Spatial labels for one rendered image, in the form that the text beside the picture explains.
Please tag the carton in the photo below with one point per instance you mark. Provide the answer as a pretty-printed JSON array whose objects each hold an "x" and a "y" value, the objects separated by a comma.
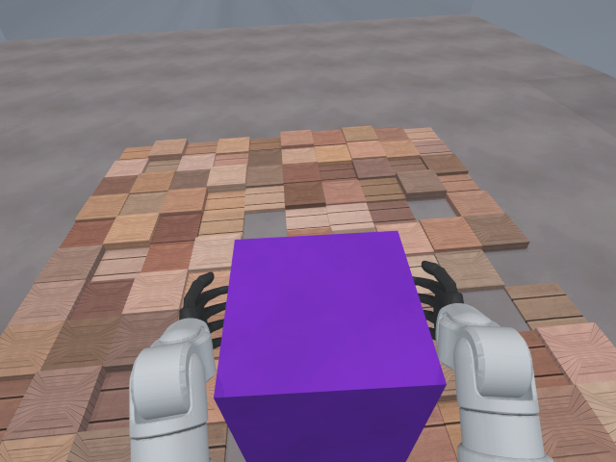
[{"x": 325, "y": 353}]

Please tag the robot right hand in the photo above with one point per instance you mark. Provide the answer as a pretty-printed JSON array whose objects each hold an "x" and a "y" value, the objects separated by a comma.
[{"x": 444, "y": 289}]

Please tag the robot right forearm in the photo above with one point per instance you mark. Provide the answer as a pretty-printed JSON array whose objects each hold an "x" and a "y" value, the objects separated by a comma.
[{"x": 495, "y": 387}]

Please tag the robot left hand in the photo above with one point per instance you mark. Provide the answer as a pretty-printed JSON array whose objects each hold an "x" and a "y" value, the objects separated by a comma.
[{"x": 195, "y": 300}]

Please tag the robot left forearm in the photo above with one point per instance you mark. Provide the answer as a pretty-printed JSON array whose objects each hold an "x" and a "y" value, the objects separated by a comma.
[{"x": 168, "y": 407}]

